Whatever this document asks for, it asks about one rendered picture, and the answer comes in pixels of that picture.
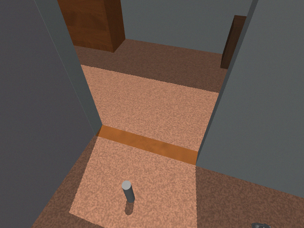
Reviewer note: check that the bookshelf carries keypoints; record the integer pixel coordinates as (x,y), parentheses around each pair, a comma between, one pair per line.
(96,24)

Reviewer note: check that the can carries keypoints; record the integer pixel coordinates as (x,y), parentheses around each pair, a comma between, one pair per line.
(127,188)

